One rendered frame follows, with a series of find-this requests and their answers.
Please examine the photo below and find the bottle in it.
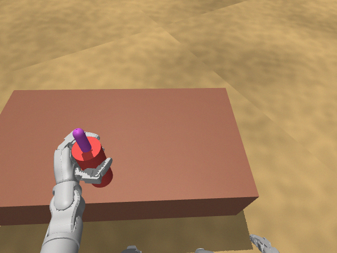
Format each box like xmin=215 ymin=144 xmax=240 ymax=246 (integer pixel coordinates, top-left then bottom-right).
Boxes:
xmin=72 ymin=128 xmax=113 ymax=188

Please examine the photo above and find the left robot arm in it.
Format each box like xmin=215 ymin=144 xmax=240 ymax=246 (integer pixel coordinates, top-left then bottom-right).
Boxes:
xmin=40 ymin=181 xmax=85 ymax=253

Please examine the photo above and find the right robot hand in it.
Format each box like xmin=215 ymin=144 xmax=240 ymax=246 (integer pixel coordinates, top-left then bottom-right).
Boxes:
xmin=250 ymin=234 xmax=279 ymax=253

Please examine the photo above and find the left robot hand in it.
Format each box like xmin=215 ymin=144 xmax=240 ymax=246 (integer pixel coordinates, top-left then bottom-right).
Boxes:
xmin=54 ymin=131 xmax=113 ymax=184

